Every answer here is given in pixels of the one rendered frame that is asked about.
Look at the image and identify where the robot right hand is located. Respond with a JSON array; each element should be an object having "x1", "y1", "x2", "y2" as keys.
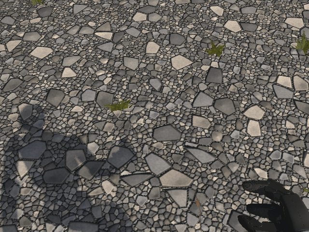
[{"x1": 238, "y1": 178, "x2": 309, "y2": 232}]

